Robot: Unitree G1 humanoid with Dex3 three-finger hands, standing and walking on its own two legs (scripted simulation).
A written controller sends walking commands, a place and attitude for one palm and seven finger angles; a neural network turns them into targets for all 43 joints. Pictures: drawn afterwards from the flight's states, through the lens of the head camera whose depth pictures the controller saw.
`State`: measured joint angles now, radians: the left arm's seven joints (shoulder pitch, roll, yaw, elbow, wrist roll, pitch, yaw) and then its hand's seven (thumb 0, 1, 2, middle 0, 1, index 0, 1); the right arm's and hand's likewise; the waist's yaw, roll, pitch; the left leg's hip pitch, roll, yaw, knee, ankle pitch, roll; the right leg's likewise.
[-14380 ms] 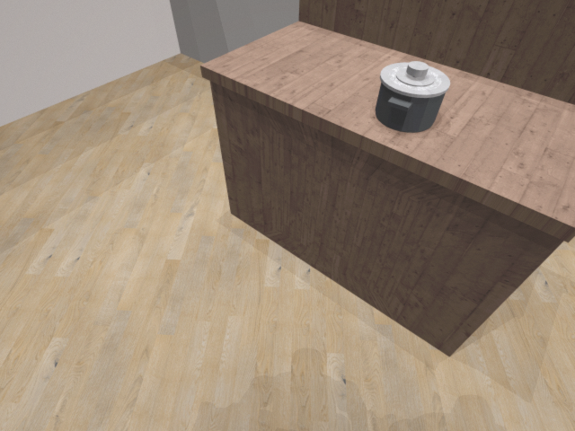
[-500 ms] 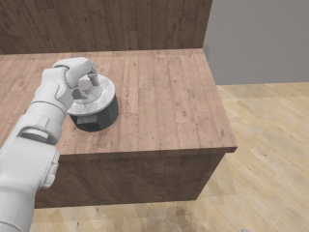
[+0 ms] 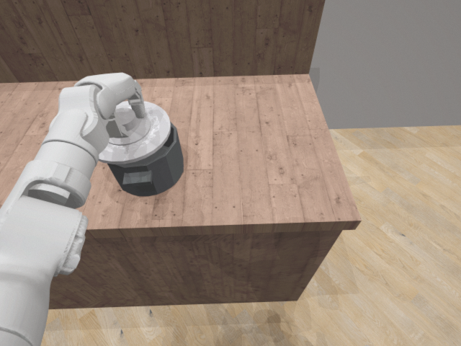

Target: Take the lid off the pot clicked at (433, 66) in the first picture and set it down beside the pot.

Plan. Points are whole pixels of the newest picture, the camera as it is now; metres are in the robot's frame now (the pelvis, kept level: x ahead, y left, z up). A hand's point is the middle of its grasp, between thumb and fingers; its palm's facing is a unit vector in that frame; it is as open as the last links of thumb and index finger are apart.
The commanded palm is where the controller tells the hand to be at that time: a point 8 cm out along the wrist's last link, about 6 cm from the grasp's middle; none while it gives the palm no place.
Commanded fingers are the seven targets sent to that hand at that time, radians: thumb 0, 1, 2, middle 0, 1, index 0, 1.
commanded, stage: lift the lid straight up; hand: left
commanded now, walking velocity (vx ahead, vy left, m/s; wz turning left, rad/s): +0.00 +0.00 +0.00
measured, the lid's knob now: (123, 119) +0.50 +0.18 +0.13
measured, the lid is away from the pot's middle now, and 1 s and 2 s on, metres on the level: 0.02 0.01 0.05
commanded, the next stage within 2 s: move the lid sideways beside the pot in 1.46 s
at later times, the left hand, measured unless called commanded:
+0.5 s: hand (107, 101) +0.47 +0.18 +0.19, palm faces -0.34 -0.07 -0.94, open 7.8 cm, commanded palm +0.47 +0.18 +0.27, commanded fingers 0.00 0.71 0.91 -0.77 -1.07 -0.77 -1.05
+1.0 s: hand (103, 76) +0.48 +0.18 +0.23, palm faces -0.29 -0.07 -0.96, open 7.8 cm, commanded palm +0.47 +0.18 +0.31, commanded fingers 0.00 0.71 0.91 -0.77 -1.07 -0.77 -1.05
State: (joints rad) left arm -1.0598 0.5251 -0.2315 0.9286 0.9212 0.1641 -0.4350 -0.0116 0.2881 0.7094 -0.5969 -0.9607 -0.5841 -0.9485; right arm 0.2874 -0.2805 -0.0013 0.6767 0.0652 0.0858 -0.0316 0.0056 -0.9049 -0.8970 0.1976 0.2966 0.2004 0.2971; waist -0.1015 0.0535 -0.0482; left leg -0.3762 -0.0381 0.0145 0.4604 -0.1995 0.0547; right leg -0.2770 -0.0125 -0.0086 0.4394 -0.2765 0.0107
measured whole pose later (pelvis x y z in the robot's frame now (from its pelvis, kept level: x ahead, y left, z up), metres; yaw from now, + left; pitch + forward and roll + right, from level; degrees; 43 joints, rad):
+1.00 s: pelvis +0.00 +0.00 +0.00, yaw +1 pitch +6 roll +0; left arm -1.29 0.53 -0.25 0.98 0.95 0.25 -0.54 -0.01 0.28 0.71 -0.60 -0.96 -0.59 -0.95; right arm 0.26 -0.28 0.02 0.68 0.06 0.05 -0.02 0.01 -0.90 -0.90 0.20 0.30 0.20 0.30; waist -0.10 0.05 -0.05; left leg -0.36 -0.05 0.01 0.43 -0.18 0.06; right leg -0.27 -0.02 -0.02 0.42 -0.26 0.01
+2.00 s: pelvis -0.01 +0.00 +0.00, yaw +0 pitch +6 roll -1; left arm -1.32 0.66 -0.23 0.98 0.97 0.20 -0.58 -0.01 0.28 0.71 -0.61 -0.96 -0.59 -0.95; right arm 0.26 -0.29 0.03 0.69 0.07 0.08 -0.04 0.01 -0.90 -0.90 0.20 0.30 0.20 0.30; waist -0.10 0.04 -0.04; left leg -0.37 -0.04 0.00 0.43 -0.17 0.05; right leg -0.26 -0.01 -0.01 0.41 -0.25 0.01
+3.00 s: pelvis +0.00 +0.01 +0.00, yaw +0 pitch +8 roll -2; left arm -1.28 0.91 -0.12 1.02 1.00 0.03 -0.60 -0.01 0.28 0.71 -0.61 -0.96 -0.59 -0.95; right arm 0.29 -0.30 0.04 0.69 0.09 0.12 -0.07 0.00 -0.90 -0.90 0.20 0.30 0.20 0.30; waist -0.11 0.03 -0.02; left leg -0.41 -0.03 0.00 0.47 -0.19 0.07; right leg -0.29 -0.01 -0.02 0.38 -0.24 0.02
